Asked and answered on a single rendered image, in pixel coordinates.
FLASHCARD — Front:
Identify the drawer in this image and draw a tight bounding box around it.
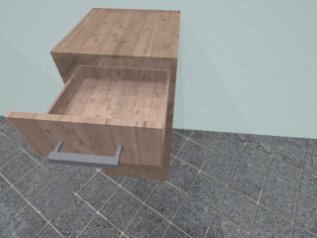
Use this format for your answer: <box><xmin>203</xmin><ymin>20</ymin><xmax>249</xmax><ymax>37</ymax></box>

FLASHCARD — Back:
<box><xmin>4</xmin><ymin>64</ymin><xmax>170</xmax><ymax>167</ymax></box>

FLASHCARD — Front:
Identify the handle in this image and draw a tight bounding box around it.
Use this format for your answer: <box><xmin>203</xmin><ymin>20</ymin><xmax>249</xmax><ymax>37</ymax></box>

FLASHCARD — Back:
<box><xmin>47</xmin><ymin>141</ymin><xmax>123</xmax><ymax>170</ymax></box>

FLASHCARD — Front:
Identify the cabinet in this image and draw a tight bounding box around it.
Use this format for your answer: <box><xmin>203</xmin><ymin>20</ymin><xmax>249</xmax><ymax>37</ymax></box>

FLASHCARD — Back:
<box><xmin>50</xmin><ymin>8</ymin><xmax>180</xmax><ymax>181</ymax></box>

